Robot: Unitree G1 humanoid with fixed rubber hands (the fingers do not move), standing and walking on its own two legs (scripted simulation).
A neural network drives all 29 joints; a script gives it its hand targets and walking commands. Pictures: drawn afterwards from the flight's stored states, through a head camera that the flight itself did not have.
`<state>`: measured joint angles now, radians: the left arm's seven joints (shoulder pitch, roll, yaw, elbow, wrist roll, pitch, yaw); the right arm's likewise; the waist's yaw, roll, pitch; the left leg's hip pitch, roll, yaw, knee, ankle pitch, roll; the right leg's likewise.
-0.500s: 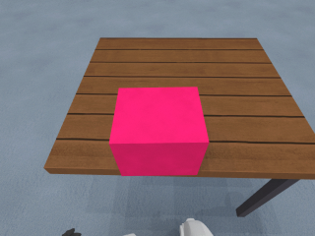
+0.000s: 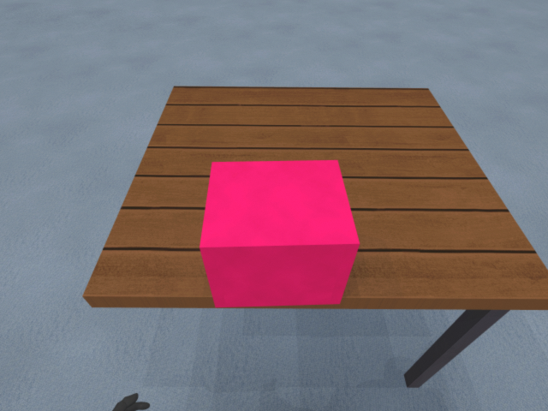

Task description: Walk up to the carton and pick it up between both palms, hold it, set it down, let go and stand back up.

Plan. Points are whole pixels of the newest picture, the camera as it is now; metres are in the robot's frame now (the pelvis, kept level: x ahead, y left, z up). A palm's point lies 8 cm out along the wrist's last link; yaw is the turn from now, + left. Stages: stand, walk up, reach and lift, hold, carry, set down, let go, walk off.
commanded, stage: walk up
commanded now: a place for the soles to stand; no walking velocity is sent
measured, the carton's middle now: (276, 233) +0.42 +0.02 +0.02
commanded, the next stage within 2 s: none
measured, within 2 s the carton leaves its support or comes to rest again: neither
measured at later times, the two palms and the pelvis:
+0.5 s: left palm out of the picture +0.10 +0.24 -0.09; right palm out of the picture +0.11 -0.28 -0.10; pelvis +0.03 -0.02 +0.01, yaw -1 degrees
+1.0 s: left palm (139, 397) +0.19 +0.23 -0.09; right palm out of the picture +0.10 -0.29 -0.09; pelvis +0.04 -0.02 +0.01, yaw -4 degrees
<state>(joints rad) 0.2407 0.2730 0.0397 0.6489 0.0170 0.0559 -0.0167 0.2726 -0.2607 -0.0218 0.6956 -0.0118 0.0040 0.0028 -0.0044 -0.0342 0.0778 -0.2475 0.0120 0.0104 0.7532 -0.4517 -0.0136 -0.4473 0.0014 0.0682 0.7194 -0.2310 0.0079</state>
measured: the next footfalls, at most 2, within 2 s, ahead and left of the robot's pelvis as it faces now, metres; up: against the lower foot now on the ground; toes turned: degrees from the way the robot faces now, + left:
none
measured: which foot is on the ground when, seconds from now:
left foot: down 0.00-1.00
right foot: down 0.00-1.00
